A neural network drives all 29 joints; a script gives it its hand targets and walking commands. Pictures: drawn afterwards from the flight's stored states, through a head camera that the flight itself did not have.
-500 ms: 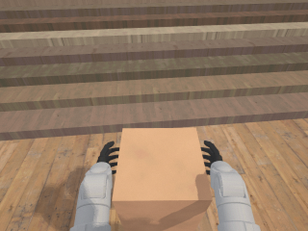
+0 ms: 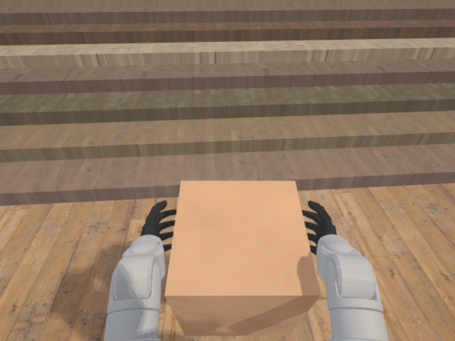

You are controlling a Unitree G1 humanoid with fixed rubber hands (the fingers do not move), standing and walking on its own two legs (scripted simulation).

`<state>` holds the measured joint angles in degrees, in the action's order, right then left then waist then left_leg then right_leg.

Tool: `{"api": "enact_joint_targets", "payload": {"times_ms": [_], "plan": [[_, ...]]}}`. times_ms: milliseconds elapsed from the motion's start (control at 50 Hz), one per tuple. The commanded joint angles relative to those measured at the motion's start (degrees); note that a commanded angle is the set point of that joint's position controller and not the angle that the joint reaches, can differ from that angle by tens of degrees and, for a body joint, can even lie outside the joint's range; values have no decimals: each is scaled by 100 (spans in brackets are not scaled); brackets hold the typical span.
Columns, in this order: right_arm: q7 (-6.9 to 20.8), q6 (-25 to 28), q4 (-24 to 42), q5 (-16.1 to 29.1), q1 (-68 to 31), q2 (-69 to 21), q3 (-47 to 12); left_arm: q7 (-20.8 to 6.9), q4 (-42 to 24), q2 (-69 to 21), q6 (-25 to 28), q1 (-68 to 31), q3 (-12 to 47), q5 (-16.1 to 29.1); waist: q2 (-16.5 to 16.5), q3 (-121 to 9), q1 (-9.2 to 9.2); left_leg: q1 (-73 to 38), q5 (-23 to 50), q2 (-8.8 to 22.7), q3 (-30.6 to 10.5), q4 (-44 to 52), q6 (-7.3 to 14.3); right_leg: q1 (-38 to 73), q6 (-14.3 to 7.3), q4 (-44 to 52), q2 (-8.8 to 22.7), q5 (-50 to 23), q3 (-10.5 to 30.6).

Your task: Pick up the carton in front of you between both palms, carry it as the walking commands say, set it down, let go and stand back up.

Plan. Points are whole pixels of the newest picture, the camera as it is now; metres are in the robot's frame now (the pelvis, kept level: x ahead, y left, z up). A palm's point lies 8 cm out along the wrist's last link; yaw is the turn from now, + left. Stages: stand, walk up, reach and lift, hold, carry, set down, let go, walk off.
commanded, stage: carry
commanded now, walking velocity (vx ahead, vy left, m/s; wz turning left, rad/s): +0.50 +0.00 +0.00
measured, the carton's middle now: (237, 261) +0.29 +0.00 +0.00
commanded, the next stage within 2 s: none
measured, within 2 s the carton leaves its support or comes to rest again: neither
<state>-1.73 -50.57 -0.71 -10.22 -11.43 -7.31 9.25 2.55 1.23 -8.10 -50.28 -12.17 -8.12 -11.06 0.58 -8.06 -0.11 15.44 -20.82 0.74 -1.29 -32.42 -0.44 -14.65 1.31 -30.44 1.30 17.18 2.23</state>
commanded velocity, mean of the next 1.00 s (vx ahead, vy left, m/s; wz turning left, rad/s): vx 0.50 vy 0.00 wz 0.00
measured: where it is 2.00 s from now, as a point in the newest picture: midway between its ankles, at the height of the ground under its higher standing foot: (220, 186)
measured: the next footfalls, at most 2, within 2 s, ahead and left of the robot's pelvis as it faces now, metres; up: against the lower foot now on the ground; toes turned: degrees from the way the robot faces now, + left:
right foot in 0.20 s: +0.12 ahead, -0.10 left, +0.00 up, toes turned -8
left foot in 0.52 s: +0.39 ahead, +0.13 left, +0.00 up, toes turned +11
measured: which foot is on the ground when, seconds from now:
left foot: down 0.00-0.22, up 0.24-0.50, down 0.52-1.00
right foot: down 0.00-0.04, up 0.06-0.18, down 0.20-0.54, up 0.56-0.98, down 1.00-1.00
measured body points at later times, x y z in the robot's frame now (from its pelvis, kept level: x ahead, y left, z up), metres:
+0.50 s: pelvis +0.23 +0.03 +0.00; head +0.23 +0.03 +0.45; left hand +0.51 +0.19 +0.09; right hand +0.52 -0.12 +0.09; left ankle +0.33 +0.13 -0.72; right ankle +0.08 -0.09 -0.73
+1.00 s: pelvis +0.56 +0.03 -0.01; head +0.56 +0.03 +0.44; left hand +0.84 +0.18 +0.09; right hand +0.84 -0.13 +0.09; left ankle +0.36 +0.12 -0.73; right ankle +0.69 -0.06 -0.74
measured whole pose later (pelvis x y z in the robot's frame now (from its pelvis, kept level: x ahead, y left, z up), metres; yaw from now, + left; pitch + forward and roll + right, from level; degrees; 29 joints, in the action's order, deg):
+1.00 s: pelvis +0.56 +0.03 -0.01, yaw +0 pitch +3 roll -1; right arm -5.2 -71.2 25.0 -5.5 -10.3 -7.8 6.5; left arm 5.6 -25.2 -7.8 -70.9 -10.4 -6.0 -6.0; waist -1.0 -4.1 -0.8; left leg -5.2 -28.0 3.1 11.2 -21.4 -0.9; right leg -28.1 -2.9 -27.1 1.8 3.7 -13.8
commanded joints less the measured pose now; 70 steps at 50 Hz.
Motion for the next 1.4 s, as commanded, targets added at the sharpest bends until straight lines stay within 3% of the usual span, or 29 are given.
{"api": "enact_joint_targets", "payload": {"times_ms": [0, 40, 60, 80, 120, 180, 200, 220, 240, 280, 300, 380, 440, 500, 520, 540, 560, 620, 700, 880, 960, 980, 1000, 1020, 1040, 1080, 1100, 1260, 1380], "plan": [[1226, -381, 763, 2111, -3414, -4966, -4150, -1220, -825, -4800, -419, -3126, 4010, 2065, 486, -486, 56, -130, -515, 40, 357, 783, 131, -394, -531, 994, 784, 1947, 639], [1159, -700, 820, 2232, -3079, -4834, -4166, -1179, -1148, -4763, -783, -3169, 4168, 2330, -1389, -527, -78, -1364, -759, 1300, -1630, 1712, 618, -1822, -112, -1167, 54, 932, -659], [1106, -831, 911, 2245, -2865, -4794, -4164, -1194, -1289, -4816, -958, -3161, 4254, 2495, -1773, -290, -120, -1863, 197, 1777, -2349, 1813, 989, -2658, -41, -1222, -65, 1208, -899], [1048, -957, 1207, 2280, -2809, -4790, -4195, -1221, -1421, -4906, -1079, -3192, 4358, 2674, -1439, -207, -165, -2030, 1198, 1886, -2401, 1735, 1192, -2834, -92, -1133, -15, 1527, -817], [967, -1187, 1823, 2429, -2895, -4881, -4316, -1245, -1598, -5074, -1256, -3001, 4437, 2908, -935, -604, -156, -2173, 2082, 1736, -1667, 1441, 1026, -2259, -124, -440, -47, 1050, -918], [990, -1496, 2275, 2587, -2518, -5012, -4421, -1200, -1956, -5144, -1494, -2409, 4359, 2861, -728, -1331, -2, -600, 1615, 942, 63, 525, 412, 960, -193, 1014, -198, -532, -1233], [1030, -1581, 2324, 2624, -2375, -5001, -4411, -1174, -2009, -5076, -1579, -2110, 4278, 2777, -84, -1590, 101, 549, 1134, 628, 588, -462, 197, 2413, -363, 1336, 479, -210, -333], [1096, -1686, 2527, 2721, -2487, -4960, -4470, -1128, -2007, -4928, -1616, -1864, 4176, 2585, 1450, -1454, 173, 2124, -6, 142, 1078, -1815, -51, 3129, -907, 1646, 1880, -374, 1875], [1158, -1772, 2535, 2790, -2590, -4955, -4521, -1083, -2055, -5000, -1664, -1864, 4151, 2456, 1563, -1089, 171, 3059, -1009, 106, 703, -2221, 58, 3269, -1497, 1640, 2366, -1195, 2543], [1225, -1866, 2500, 2953, -2822, -4959, -4522, -1033, -2340, -5129, -1794, -2240, 4177, 2594, 557, -870, 190, 3348, -1079, 460, 415, -2631, 178, 3059, -1472, 1462, 2292, -2228, 1895], [1225, -1898, 2487, 3003, -2772, -4986, -4510, -1022, -2494, -5083, -1837, -2352, 4199, 2662, 300, -942, 191, 3248, -910, 521, 400, -2251, 157, 2959, -1301, 1605, 2177, -1753, 1529], [1079, -1971, 2362, 2834, -2515, -4965, -4350, -1092, -2538, -4959, -2006, -2472, 4295, 2918, 737, -788, 130, 2193, 300, 221, 995, -695, 24, 2224, -875, 1757, 1447, -1938, -16], [988, -2041, 2294, 2675, -2397, -4877, -4220, -1163, -2424, -4819, -2094, -2419, 4268, 2976, 952, -644, 107, 1012, 1116, 8, 1415, 209, 56, 1450, -653, 1538, 1286, -2044, -630], [981, -2089, 2152, 2589, -2349, -4836, -4114, -1201, -2415, -4731, -2168, -2545, 4224, 2984, 416, -1136, -47, -1627, 1120, -166, 1741, 520, 220, 138, -309, -283, 881, -2438, -1385], [979, -2099, 2097, 2540, -2299, -4790, -4066, -1223, -2411, -4635, -2204, -2661, 4189, 2976, -406, -1345, -207, -2353, -28, 897, 91, 1207, 414, -677, -64, -1687, 541, -1263, -1478], [977, -2072, 1945, 2451, -2375, -4781, -4016, -1240, -2482, -4687, -2258, -2894, 4257, 3045, -1695, -1452, -175, -3034, -378, 2335, -2689, 2028, 1180, -2129, 99, -3206, -188, 852, -1266], [977, -2068, 2051, 2503, -2495, -4888, -4037, -1261, -2365, -4783, -2254, -2931, 4274, 3040, -1336, -1405, -134, -2941, 76, 2612, -2975, 2070, 1460, -2613, -120, -4046, 141, 1069, -501], [1023, -1955, 2368, 2666, -2810, -5452, -4268, -1294, -2398, -5202, -2095, -2901, 4306, 3056, -197, -1254, -96, -2199, 1585, 2113, -1431, 1967, 1070, -2533, -311, -3704, 715, 245, -237], [1144, -1844, 2637, 2889, -2722, -5533, -4477, -1160, -2430, -5459, -1864, -2411, 4341, 2761, -577, -1283, -93, -2195, 2305, 1669, -264, 2069, 862, -2213, -200, -2407, 452, -132, -682], [1268, -1931, 2637, 2852, -2285, -4966, -4377, -1047, -2581, -5110, -1916, -2092, 4312, 2574, -911, -343, -144, -2246, 3763, 1234, 842, 1979, 721, -1967, -241, -55, 78, -1488, -1516], [1152, -2057, 3157, 2918, -2834, -4674, -4336, -1050, -3033, -4821, -2061, -2628, 4265, 2833, -918, -803, 37, -1865, 4945, 1035, 1486, 399, 403, 139, -394, 456, -368, -1240, -1967], [1114, -2111, 3252, 2890, -2912, -4529, -4302, -1048, -3058, -4701, -2106, -2603, 4202, 2842, -620, -1207, 146, -1214, 4232, 853, 1531, -667, 273, 1336, -381, 460, -210, -926, -1773], [1079, -2197, 3373, 2895, -3032, -4429, -4296, -1046, -3033, -4508, -2147, -2600, 4101, 2796, 518, -1767, 234, 175, 2573, 459, 1391, -2378, 41, 2600, -945, 751, 1279, 84, 566], [1049, -2264, 3433, 2908, -3196, -4316, -4311, -1047, -2916, -4480, -2162, -2641, 4095, 2804, 1728, -1918, 283, 1725, -342, -354, 938, -3750, -58, 3349, -1645, 1641, 2214, -24, 2780], [1021, -2275, 3312, 2887, -3299, -4340, -4302, -1042, -3075, -4463, -2210, -2806, 4098, 2914, 1279, -1776, 209, 2260, -610, -60, 242, -4579, 140, 3288, -1680, 1639, 2308, -745, 2482], [977, -2281, 3270, 2867, -3556, -4423, -4255, -1024, -3199, -4568, -2253, -3293, 4207, 3047, 261, -1599, 193, 2341, -61, 435, 52, -4317, 323, 2607, -1344, 1401, 1953, -1947, 1309], [948, -2282, 3236, 2847, -3662, -4415, -4239, -1019, -3234, -4563, -2270, -3578, 4245, 3095, 125, -1546, 173, 2215, 208, 567, 39, -3868, 326, 2305, -1157, 1451, 1822, -2021, 919], [651, -2498, 1922, 2654, -4918, -3885, -3888, -1018, -1995, -3863, -2531, -4960, 3939, 3311, 635, -1056, 279, 2350, 1023, 380, 731, -1500, 163, 1826, -1189, 1614, 1289, -2008, -408], [722, -2601, 842, 2963, -6304, -4324, -3537, -994, -785, -4310, -2577, -6186, 3437, 3320, 821, -660, 261, 1728, 1736, 153, 1072, -129, 376, 1814, -939, 1224, 1152, -2721, -836]]}}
